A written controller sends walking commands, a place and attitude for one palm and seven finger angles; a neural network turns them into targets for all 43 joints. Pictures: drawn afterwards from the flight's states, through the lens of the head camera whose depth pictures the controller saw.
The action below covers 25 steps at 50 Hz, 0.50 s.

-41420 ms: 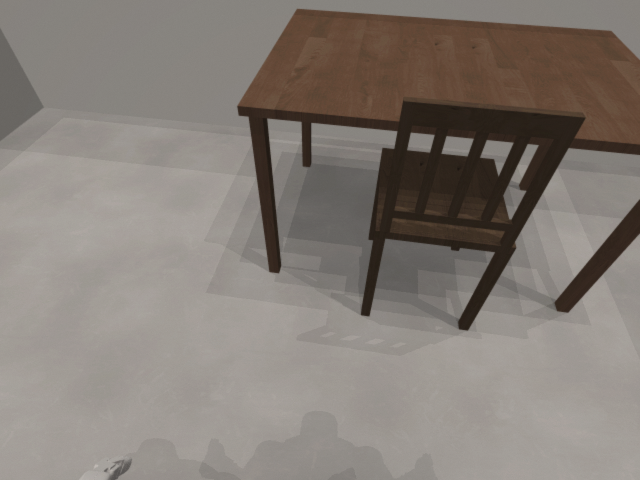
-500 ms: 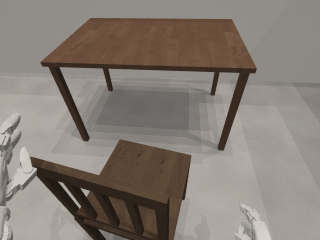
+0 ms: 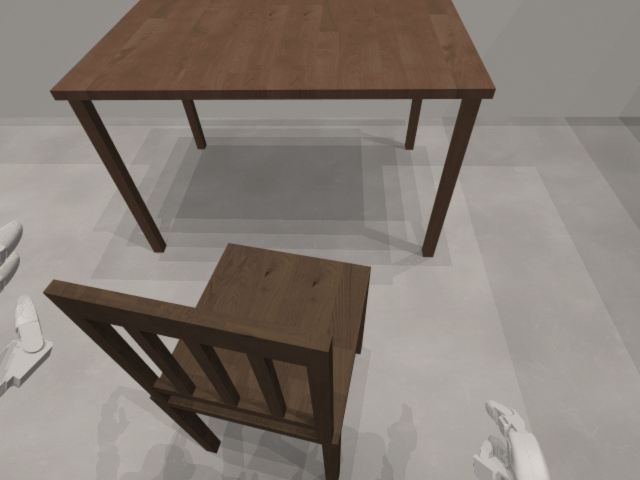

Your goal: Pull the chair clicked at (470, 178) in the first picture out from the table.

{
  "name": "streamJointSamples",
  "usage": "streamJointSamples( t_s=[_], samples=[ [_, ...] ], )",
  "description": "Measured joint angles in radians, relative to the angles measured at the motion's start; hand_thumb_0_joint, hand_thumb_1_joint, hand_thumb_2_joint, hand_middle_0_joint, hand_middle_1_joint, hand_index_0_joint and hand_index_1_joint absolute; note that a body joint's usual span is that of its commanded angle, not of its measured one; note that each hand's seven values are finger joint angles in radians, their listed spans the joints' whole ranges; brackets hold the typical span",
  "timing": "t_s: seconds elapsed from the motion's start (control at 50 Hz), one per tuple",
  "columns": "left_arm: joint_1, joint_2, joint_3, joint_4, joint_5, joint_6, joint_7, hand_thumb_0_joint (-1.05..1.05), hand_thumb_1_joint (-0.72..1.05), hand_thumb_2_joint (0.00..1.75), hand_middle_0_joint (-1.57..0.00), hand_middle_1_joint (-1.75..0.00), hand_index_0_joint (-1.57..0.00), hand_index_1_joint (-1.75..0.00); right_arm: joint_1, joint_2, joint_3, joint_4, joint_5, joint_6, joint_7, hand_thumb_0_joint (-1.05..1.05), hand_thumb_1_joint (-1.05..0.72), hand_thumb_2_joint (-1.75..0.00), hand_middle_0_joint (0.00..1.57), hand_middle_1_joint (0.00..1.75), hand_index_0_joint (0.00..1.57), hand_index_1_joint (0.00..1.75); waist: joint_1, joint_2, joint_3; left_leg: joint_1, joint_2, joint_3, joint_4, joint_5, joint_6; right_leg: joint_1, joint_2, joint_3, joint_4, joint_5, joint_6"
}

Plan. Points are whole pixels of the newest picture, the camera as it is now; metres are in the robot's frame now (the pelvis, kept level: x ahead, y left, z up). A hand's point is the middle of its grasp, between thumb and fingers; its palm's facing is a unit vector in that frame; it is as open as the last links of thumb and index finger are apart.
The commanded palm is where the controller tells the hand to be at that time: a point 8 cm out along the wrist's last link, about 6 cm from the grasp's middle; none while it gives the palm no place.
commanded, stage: step back with the hand held close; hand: left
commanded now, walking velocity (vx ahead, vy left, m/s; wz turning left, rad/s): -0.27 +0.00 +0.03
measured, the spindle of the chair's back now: (216, 372) +0.28 +0.20 -0.11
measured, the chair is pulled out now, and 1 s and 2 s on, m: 0.63 0.63 0.63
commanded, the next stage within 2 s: stop stepping back and stand still in 1.22 s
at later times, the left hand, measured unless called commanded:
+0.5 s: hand out of the picture +0.14 +0.28 +0.16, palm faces +0.49 -0.71 -0.51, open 7.4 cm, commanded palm +0.08 +0.30 +0.18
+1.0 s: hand (17, 425) +0.13 +0.24 +0.17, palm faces +0.43 -0.75 -0.51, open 7.5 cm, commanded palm +0.05 +0.28 +0.18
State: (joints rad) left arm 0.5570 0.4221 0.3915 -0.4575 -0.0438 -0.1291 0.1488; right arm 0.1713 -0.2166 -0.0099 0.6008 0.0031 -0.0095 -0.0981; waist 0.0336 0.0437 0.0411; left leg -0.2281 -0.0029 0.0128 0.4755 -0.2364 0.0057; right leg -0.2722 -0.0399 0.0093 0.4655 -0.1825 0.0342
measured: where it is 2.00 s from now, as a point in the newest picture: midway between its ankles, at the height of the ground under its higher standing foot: outside the picture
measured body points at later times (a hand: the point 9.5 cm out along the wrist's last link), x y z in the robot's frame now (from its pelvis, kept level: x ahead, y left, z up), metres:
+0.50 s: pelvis -0.05 +0.00 -0.01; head -0.03 +0.01 +0.43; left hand +0.11 +0.31 +0.19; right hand +0.13 -0.23 -0.09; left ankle +0.01 +0.12 -0.74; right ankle +0.04 -0.14 -0.74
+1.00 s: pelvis -0.08 -0.02 -0.01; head -0.02 -0.01 +0.44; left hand +0.10 +0.28 +0.20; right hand +0.10 -0.23 -0.11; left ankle +0.01 +0.11 -0.73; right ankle -0.14 -0.14 -0.74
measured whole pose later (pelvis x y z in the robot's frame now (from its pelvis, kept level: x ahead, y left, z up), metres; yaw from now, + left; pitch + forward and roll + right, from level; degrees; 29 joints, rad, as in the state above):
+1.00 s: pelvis -0.08 -0.02 -0.01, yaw +1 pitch +3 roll -4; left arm 0.49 0.43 0.44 -0.54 -0.02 -0.28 0.15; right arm 0.13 -0.18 0.00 0.70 -0.03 -0.17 -0.07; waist 0.05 0.05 0.08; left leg -0.50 0.09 -0.04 0.59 -0.10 -0.01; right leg -0.17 0.08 -0.01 0.42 -0.29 -0.01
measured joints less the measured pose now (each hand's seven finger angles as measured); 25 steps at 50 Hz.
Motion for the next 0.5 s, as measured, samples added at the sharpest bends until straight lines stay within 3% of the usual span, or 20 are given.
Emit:
streamJointSamples(
  t_s=[0.24, 0.32, 0.38, 0.5],
  samples=[
    [-0.012, -0.025, -0.017, -0.024, 0.020, -0.028, 0.026, 0.01, 0.88, 0.90, -0.21, -0.30, -0.21, -0.30, 0.024, -0.008, 0.005, 0.010, -0.002, -0.044, -0.002, 0.01, -0.91, -0.90, 0.20, 0.30, 0.20, 0.30, 0.000, -0.017, -0.006, -0.102, 0.016, -0.015, 0.072, 0.014, 0.006, -0.064, 0.016, -0.014, 0.002, 0.036, -0.005],
    [-0.015, -0.001, 0.010, -0.041, 0.027, -0.046, 0.032, 0.01, 0.88, 0.90, -0.21, -0.30, -0.21, -0.30, 0.037, -0.003, 0.007, 0.002, 0.000, -0.062, -0.005, 0.01, -0.91, -0.90, 0.20, 0.30, 0.20, 0.30, -0.012, -0.027, -0.002, -0.122, 0.016, -0.026, 0.085, 0.021, 0.008, -0.078, 0.021, -0.017, 0.016, 0.004, -0.005],
    [-0.016, 0.023, 0.039, -0.052, 0.027, -0.058, 0.034, 0.01, 0.88, 0.90, -0.21, -0.30, -0.21, -0.30, 0.042, 0.006, 0.009, -0.001, 0.000, -0.075, -0.003, 0.01, -0.90, -0.90, 0.20, 0.30, 0.20, 0.30, -0.018, -0.046, 0.005, -0.130, 0.004, -0.028, 0.104, 0.020, 0.006, -0.085, 0.016, -0.008, 0.029, 0.053, -0.006],
    [-0.028, 0.012, 0.061, -0.045, 0.042, -0.081, 0.029, 0.01, 0.88, 0.90, -0.21, -0.30, -0.21, -0.30, 0.037, 0.015, 0.010, 0.005, -0.004, -0.097, 0.001, 0.01, -0.90, -0.90, 0.20, 0.30, 0.20, 0.30, -0.007, -0.040, 0.005, -0.156, 0.009, -0.033, 0.163, -0.011, 0.009, -0.110, 0.021, -0.012, 0.092, 0.020, -0.002]
  ],
)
